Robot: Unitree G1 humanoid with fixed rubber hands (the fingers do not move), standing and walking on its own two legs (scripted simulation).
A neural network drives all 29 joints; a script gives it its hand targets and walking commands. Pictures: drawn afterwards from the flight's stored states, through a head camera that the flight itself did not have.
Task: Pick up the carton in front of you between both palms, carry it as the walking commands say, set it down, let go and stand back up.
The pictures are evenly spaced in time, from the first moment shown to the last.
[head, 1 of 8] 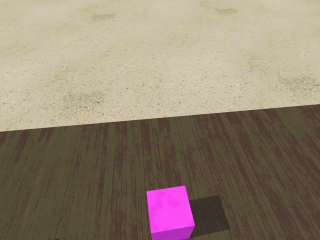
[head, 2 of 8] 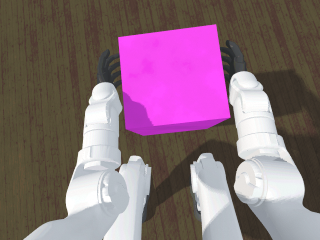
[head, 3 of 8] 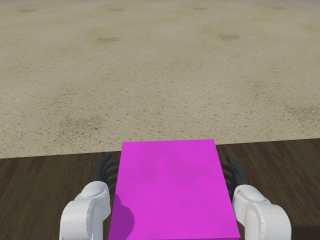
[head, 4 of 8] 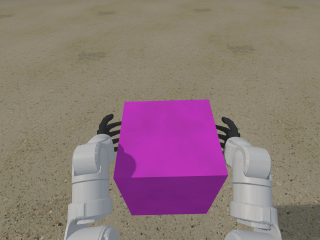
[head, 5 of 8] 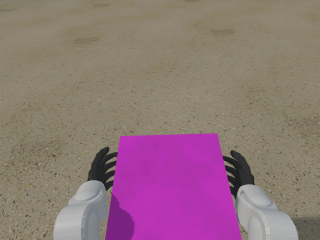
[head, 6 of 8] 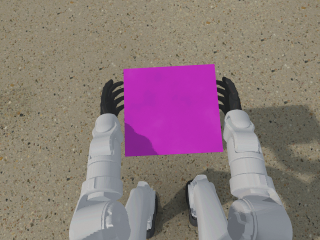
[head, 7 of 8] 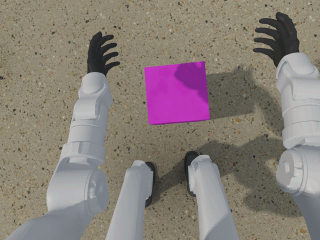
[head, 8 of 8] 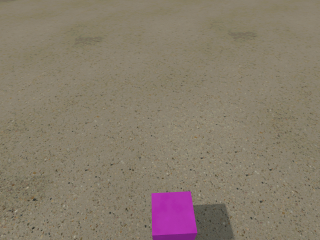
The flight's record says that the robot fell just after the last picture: no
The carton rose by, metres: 0.70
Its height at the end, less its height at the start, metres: -0.06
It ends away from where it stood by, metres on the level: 3.42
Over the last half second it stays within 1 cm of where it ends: yes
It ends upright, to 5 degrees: yes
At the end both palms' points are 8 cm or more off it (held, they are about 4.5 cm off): yes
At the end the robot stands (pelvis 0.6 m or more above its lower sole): yes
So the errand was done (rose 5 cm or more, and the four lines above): yes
